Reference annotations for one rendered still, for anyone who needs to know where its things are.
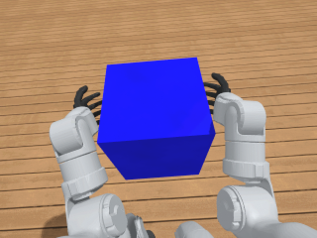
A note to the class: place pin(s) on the robot right upper arm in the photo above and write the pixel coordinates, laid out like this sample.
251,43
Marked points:
249,211

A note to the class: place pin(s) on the right robot forearm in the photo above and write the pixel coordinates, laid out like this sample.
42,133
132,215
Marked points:
244,133

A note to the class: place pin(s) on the carton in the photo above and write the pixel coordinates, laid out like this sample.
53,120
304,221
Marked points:
155,120

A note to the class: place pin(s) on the right robot hand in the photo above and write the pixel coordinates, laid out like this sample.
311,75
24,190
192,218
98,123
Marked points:
222,88

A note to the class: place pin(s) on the left robot forearm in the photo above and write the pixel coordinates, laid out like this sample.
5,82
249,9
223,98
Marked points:
75,152

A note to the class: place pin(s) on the left robot hand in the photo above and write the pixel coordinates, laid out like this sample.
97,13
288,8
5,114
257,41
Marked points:
79,102

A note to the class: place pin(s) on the robot thigh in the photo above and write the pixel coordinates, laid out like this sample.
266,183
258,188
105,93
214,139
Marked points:
135,228
191,229

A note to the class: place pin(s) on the robot left upper arm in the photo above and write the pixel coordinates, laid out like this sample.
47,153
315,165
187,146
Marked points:
102,216

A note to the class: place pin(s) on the right robot thigh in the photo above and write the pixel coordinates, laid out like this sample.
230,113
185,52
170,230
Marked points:
191,229

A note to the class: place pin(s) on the left robot thigh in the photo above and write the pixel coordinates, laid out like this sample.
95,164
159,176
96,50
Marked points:
135,228

